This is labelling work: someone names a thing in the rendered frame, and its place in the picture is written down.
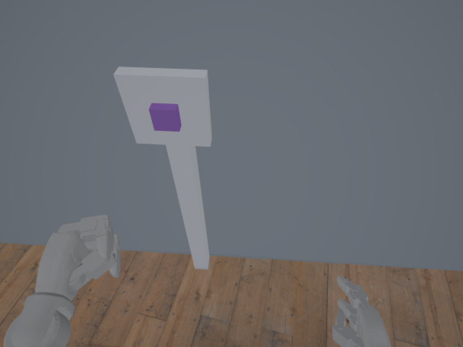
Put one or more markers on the button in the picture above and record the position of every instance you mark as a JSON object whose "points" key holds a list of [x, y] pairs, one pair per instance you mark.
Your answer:
{"points": [[165, 117]]}

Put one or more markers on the left robot forearm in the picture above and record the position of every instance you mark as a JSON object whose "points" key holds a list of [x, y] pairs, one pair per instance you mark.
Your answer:
{"points": [[43, 322]]}

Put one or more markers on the robot right hand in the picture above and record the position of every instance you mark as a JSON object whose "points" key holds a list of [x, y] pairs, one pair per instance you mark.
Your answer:
{"points": [[366, 325]]}

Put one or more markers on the robot left hand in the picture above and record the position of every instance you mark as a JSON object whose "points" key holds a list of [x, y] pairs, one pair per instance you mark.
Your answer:
{"points": [[58, 271]]}

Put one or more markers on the panel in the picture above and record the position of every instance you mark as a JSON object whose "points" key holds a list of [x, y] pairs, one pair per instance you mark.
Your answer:
{"points": [[139, 87]]}

